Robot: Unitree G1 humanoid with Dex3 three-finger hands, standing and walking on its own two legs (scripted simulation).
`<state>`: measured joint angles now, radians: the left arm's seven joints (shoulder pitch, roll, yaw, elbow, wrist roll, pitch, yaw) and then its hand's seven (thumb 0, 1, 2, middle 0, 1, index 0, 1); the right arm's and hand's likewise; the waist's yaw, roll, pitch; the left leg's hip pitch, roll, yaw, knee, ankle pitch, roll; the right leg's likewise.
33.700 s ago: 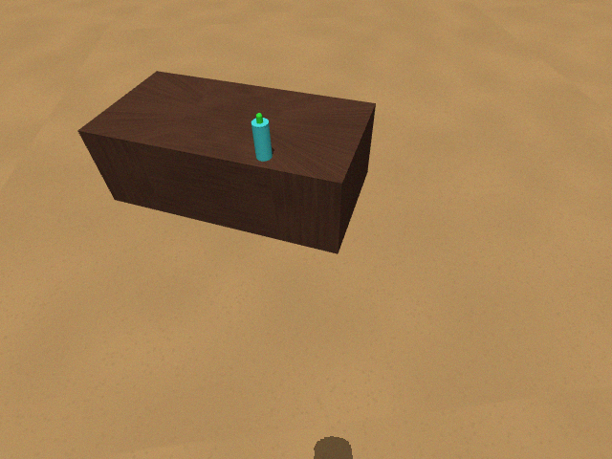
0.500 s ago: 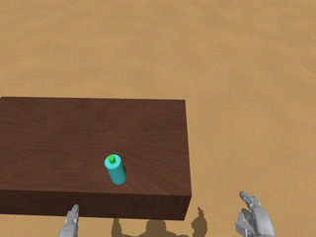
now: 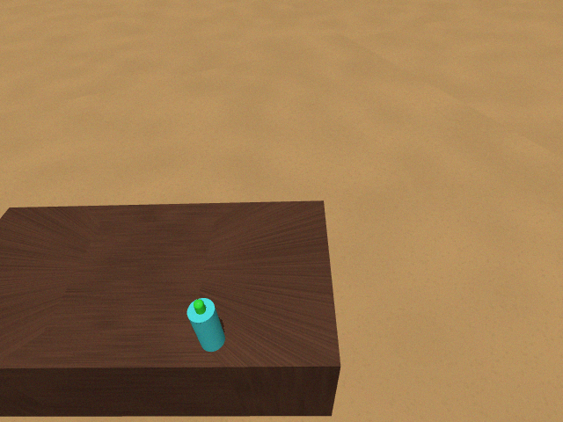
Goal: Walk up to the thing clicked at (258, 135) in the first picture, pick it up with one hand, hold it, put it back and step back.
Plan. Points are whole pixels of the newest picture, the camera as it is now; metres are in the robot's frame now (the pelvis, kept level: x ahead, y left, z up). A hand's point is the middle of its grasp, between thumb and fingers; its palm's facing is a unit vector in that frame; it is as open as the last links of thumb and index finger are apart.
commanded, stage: home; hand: left
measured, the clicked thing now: (205, 322) +0.45 +0.20 -0.27
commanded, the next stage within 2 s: stand in 1.38 s
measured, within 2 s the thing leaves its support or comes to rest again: neither
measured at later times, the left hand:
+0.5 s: hand out of the picture +0.03 +0.27 -0.13, palm faces -0.03 -0.93 -0.37, open 17.7 cm
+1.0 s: hand out of the picture +0.03 +0.27 -0.13, palm faces -0.03 -0.93 -0.37, open 17.7 cm
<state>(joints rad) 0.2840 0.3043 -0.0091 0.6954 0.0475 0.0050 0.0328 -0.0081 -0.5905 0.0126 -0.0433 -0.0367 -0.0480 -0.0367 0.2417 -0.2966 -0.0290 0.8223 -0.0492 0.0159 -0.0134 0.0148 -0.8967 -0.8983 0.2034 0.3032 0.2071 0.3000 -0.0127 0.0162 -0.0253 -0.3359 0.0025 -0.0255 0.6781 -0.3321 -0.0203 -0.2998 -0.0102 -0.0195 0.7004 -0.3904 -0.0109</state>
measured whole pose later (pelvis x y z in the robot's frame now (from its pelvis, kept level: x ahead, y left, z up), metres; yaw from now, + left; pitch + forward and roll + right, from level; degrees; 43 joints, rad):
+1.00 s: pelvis -0.01 +0.02 +0.03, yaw +0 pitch -3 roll +0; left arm 0.17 0.33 -0.01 1.14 0.02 -0.01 0.02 0.00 -0.59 0.02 -0.04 -0.04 -0.05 -0.04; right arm 0.16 -0.34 0.00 1.12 -0.01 0.02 0.00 0.01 -0.90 -0.90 0.20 0.30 0.21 0.30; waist 0.00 0.03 0.05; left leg -0.16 -0.01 -0.02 0.37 -0.16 0.00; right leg -0.11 -0.02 -0.02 0.37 -0.20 0.02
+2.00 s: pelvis +0.00 +0.00 +0.03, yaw +0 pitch -3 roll +0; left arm 0.12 0.33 0.00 1.14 0.02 -0.01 0.01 0.00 0.69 0.86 -0.20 -0.29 -0.20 -0.29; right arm 0.12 -0.35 0.00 1.14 -0.01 0.00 0.00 0.01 -0.90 -0.90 0.20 0.30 0.21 0.30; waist -0.01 0.02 0.05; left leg -0.10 0.01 -0.03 0.30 -0.14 -0.02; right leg -0.06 0.00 -0.02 0.32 -0.20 -0.01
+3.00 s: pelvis +0.01 +0.00 +0.03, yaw +0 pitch -2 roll +0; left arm 0.12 0.34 0.00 1.12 0.01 -0.01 0.00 0.01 0.90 0.90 -0.20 -0.30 -0.20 -0.30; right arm 0.12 -0.35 0.01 1.13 -0.01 0.00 0.00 0.01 -0.90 -0.90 0.20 0.30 0.21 0.30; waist 0.00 0.02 0.06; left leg -0.10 0.02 -0.02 0.30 -0.16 -0.03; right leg -0.07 0.01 -0.02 0.32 -0.21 -0.01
